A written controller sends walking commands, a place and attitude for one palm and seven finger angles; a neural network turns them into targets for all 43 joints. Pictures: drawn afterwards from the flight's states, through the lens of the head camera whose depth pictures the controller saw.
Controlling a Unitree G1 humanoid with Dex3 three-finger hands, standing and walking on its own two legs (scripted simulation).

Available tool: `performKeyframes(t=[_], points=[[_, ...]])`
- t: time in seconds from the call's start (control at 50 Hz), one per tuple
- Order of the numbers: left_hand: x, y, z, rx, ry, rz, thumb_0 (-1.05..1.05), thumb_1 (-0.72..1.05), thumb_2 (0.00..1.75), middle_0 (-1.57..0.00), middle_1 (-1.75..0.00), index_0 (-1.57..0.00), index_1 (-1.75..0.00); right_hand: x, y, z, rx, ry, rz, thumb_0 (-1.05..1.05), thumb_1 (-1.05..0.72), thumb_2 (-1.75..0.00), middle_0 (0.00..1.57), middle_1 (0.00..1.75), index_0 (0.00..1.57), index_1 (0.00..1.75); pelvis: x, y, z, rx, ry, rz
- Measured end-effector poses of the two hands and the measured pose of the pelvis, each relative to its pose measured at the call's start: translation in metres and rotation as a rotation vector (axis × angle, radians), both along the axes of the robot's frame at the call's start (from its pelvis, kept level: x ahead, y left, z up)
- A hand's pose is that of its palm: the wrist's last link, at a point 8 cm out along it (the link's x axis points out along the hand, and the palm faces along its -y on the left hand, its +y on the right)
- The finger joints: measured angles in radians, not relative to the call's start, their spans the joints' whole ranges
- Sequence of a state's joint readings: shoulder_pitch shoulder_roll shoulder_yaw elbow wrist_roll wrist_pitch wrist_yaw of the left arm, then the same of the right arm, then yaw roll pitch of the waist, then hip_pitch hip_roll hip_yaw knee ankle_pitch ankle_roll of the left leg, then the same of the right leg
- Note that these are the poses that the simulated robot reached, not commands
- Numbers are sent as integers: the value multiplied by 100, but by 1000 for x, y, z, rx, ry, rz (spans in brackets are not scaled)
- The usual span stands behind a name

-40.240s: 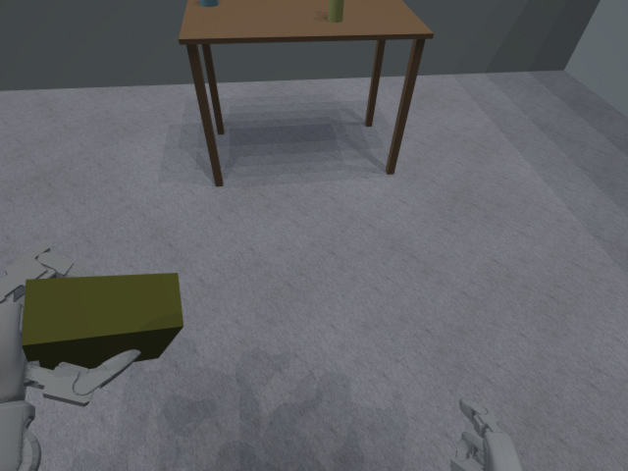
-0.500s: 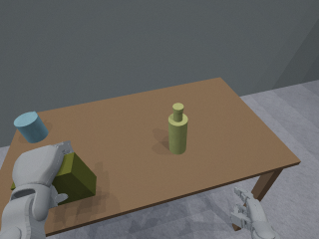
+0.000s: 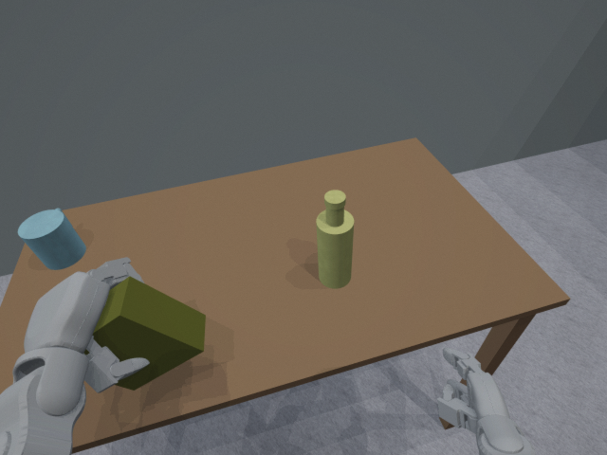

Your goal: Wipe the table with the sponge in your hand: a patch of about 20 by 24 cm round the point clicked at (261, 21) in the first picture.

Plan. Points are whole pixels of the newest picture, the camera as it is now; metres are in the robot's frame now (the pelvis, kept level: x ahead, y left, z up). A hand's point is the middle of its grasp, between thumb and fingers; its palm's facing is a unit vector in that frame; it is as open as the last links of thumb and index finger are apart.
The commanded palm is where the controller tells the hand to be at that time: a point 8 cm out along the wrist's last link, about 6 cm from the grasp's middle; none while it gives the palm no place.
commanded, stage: step back with the hand held close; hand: left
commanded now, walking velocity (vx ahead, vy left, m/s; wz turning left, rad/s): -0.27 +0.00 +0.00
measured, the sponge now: (144, 343) +0.20 +0.25 +0.07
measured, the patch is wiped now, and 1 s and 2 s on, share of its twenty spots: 1.00 1.00 1.00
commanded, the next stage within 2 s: stop stepping back and stand still in 1.56 s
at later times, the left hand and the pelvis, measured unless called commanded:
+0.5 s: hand (87, 328) +0.18 +0.28 +0.14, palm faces +0.31 -0.87 -0.39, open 9.6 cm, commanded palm +0.13 +0.32 +0.18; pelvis -0.03 +0.04 -0.02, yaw +0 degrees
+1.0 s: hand (41, 384) +0.11 +0.27 +0.15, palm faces +0.40 -0.85 -0.35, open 9.6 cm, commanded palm +0.06 +0.31 +0.18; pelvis -0.09 +0.03 -0.03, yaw +2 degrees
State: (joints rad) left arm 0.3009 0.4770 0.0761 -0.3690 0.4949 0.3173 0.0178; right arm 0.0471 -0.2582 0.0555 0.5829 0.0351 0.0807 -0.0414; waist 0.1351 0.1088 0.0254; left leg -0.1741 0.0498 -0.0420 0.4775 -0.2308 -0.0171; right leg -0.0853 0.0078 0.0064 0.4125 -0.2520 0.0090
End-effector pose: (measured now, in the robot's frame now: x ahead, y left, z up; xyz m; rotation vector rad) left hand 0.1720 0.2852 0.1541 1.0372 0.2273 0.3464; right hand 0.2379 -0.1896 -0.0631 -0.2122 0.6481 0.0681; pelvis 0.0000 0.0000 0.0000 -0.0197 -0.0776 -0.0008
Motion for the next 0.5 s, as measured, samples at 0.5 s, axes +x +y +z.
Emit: performKeyframes(t=[0.5], points=[[-28,34,-3,-516,-470,-253,-2,-49,107,-76,-138,-79,-139,-140,-13,-23,-134,142,-258,2,-90,-90,20,30,20,30,-32,39,-22,-26,118,-7]])
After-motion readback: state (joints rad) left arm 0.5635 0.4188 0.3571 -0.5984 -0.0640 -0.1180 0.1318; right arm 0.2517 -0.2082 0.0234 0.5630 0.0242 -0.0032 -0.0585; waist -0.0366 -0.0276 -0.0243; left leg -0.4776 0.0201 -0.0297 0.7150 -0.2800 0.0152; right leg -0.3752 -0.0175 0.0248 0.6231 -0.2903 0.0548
